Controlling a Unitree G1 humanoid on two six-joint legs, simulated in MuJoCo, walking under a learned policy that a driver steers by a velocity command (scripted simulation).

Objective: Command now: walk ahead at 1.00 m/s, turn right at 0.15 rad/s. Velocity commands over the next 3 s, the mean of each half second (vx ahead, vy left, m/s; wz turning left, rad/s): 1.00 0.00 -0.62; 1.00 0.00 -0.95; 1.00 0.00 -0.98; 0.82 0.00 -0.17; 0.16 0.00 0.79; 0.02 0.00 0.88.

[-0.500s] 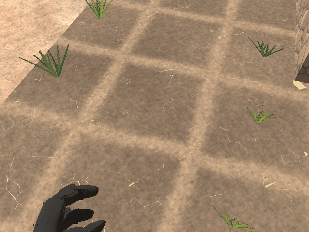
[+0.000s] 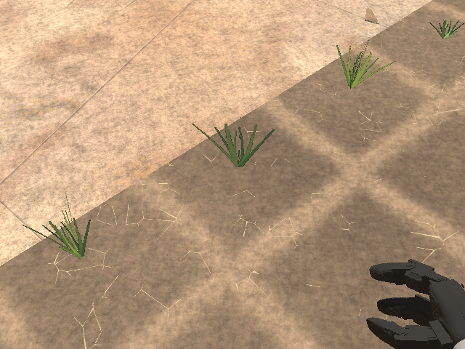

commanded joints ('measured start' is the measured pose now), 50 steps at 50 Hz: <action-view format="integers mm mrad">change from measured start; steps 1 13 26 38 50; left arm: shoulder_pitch -98 -273 39 -217 -240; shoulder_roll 235 22 220 194 128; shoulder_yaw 37 15 80 73 23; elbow -68 -178 -127 -201 -279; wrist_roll -1 12 -2 -11 -10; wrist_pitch -13 100 97 34 45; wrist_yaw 10 -30 -13 15 22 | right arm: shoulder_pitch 59 389 332 48 390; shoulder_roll -88 -58 -233 -43 -234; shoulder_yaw -24 -66 -107 0 -105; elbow -29 192 196 -61 5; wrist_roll -9 34 3 -6 -24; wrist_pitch -19 -78 -11 -4 -20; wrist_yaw -23 -79 -115 -69 -118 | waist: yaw -169 -100 192 -102 -184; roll -120 34 -4 15 205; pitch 41 57 -153 106 -253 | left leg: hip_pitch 357 615 556 191 1008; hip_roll -75 222 124 70 406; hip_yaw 65 -70 239 -20 -904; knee -99 -586 491 127 -505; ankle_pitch -90 -99 645 -34 -949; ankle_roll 17 -8 -81 -188 26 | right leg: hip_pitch -186 -919 -59 -558 -965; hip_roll -228 -155 91 28 57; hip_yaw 85 171 50 471 262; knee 104 1139 529 38 1338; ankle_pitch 1084 145 113 295 -62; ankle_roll -157 -102 -308 -334 -156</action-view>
